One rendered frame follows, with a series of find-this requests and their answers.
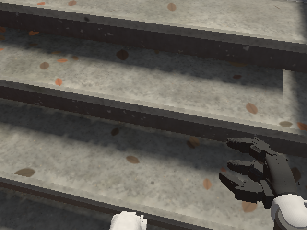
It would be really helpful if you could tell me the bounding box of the left robot thigh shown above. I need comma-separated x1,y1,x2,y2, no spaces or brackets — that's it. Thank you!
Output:
109,211,148,230

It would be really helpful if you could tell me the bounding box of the robot right hand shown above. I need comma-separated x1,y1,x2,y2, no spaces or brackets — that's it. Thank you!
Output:
219,137,300,209

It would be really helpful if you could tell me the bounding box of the robot right forearm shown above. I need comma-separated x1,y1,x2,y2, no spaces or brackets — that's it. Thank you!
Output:
271,194,307,230

